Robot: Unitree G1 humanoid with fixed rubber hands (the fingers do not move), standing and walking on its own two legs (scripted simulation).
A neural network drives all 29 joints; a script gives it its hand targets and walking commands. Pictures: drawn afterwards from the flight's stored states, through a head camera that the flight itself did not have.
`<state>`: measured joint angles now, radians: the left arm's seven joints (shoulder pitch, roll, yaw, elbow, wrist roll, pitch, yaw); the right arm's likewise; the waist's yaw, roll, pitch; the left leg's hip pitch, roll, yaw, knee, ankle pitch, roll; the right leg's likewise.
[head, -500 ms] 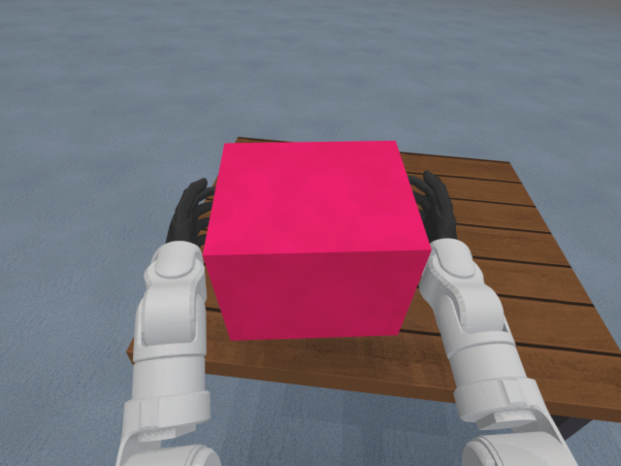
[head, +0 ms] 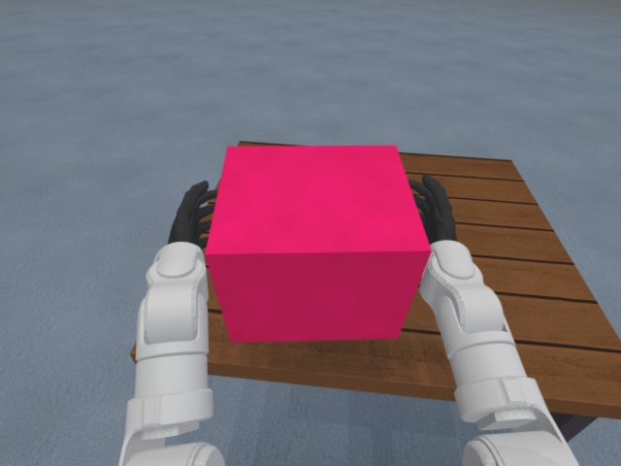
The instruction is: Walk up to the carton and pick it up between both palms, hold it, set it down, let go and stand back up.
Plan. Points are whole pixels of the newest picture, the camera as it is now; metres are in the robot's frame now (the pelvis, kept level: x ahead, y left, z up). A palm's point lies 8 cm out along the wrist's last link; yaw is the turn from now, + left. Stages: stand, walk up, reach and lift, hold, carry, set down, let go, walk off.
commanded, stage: hold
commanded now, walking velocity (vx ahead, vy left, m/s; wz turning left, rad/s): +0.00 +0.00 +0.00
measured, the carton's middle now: (313, 243) +0.37 +0.00 +0.15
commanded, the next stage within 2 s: none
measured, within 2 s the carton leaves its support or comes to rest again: neither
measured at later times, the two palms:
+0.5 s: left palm (185, 248) +0.36 +0.15 +0.16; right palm (432, 236) +0.36 -0.15 +0.17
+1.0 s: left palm (189, 244) +0.36 +0.15 +0.16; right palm (435, 236) +0.36 -0.16 +0.17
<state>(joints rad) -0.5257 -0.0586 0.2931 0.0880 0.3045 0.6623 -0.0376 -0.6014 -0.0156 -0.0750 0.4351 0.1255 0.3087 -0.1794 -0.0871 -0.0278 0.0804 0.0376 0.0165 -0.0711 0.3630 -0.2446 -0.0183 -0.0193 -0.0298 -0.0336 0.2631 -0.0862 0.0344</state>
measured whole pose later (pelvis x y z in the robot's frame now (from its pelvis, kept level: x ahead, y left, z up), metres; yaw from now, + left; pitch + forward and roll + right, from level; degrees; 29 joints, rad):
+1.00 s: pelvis +0.00 +0.00 +0.00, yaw +0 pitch -8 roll -1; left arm -0.55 -0.05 0.29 0.11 0.30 0.66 -0.03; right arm -0.62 -0.01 -0.10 0.46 0.13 0.29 -0.17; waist -0.09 -0.04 0.08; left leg 0.01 0.02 -0.07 0.37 -0.24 -0.02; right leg -0.04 -0.03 -0.03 0.27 -0.09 0.03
